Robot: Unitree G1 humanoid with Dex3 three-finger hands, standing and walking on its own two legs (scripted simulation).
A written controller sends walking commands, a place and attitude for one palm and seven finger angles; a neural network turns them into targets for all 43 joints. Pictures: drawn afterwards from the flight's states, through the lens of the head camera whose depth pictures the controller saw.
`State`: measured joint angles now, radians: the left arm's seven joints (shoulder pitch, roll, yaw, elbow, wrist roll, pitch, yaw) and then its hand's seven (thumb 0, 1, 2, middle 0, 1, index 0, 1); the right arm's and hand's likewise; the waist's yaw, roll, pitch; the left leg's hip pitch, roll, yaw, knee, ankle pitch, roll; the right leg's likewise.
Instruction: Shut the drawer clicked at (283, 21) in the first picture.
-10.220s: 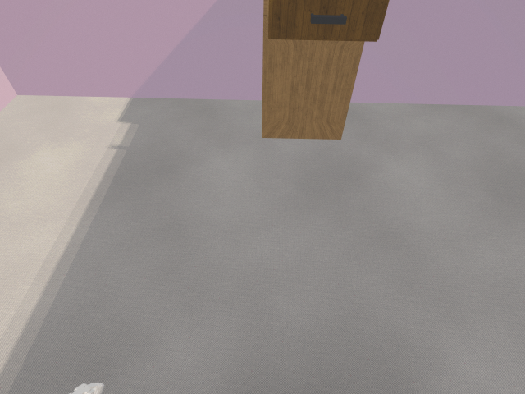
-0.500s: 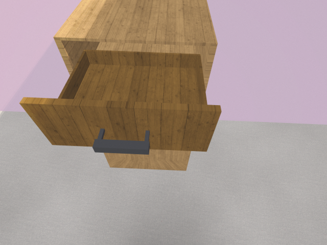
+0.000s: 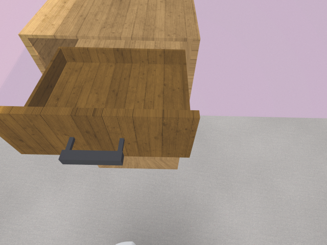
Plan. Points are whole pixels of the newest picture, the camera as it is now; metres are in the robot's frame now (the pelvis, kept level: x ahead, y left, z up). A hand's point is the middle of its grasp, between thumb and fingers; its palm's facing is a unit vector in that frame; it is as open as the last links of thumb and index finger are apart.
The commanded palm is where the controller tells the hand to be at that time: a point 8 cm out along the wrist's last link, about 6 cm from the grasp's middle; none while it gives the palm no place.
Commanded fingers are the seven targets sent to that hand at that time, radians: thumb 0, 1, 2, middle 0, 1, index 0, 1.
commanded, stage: come to a stop and stand still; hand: left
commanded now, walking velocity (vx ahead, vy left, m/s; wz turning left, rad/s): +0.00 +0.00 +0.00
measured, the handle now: (94, 149) +0.31 +0.18 +0.06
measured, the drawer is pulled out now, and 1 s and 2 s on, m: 0.27 0.27 0.27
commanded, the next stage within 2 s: look again from close up in 1.92 s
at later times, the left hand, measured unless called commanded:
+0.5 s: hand out of the picture +0.07 +0.16 -0.15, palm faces +0.08 -0.96 -0.28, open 7.3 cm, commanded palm none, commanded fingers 0.00 0.90 0.90 -0.20 -0.30 -0.20 -0.30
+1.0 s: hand out of the picture +0.05 +0.22 -0.15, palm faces +0.02 -0.96 -0.27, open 7.4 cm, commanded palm none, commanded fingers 0.00 0.90 0.90 -0.20 -0.30 -0.20 -0.30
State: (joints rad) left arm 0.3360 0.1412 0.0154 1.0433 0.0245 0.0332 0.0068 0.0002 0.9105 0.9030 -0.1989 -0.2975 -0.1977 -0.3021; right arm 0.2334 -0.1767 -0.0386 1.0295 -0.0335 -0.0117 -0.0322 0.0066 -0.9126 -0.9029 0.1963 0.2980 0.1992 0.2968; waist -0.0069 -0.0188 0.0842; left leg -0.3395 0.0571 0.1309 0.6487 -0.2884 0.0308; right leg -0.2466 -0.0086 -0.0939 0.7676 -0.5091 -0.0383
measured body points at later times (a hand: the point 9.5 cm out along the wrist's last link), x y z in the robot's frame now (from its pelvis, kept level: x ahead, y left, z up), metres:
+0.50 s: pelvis +0.02 -0.04 +0.02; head +0.10 -0.05 +0.46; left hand +0.07 +0.21 -0.13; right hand +0.17 -0.29 -0.13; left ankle +0.01 +0.09 -0.67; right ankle +0.04 -0.16 -0.72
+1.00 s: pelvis +0.02 +0.02 +0.01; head +0.04 +0.01 +0.46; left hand +0.05 +0.27 -0.13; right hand +0.09 -0.21 -0.13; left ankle +0.02 +0.10 -0.72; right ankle +0.04 -0.15 -0.72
